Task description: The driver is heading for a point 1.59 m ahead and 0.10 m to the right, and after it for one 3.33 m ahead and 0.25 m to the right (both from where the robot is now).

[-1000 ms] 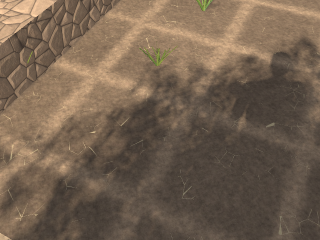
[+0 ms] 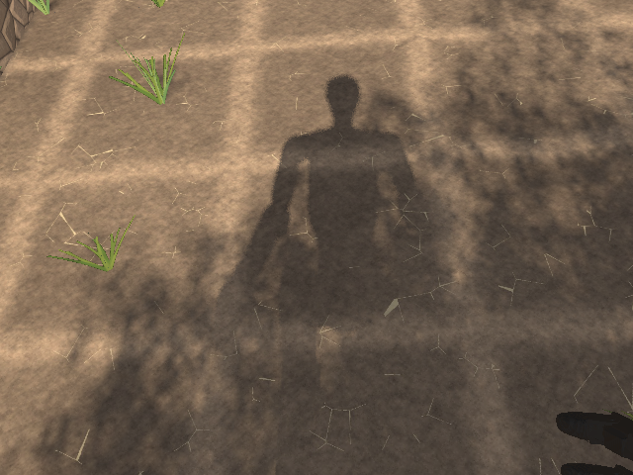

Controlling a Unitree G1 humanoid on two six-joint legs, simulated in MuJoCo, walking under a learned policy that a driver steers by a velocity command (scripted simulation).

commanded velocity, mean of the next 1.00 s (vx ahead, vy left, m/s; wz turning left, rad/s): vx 0.49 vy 0.00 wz -0.30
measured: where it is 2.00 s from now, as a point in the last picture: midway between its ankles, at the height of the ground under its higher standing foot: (464, 215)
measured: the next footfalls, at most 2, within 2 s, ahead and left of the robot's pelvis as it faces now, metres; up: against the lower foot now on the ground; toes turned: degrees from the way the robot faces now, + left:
left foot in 0.06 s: +0.20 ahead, +0.14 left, +0.00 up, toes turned -5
right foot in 0.56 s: +0.45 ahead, -0.18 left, +0.00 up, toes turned -18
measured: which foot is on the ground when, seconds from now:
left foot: up 0.00-0.04, down 0.06-0.56, up 0.58-1.00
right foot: down 0.00-0.08, up 0.10-0.54, down 0.56-1.00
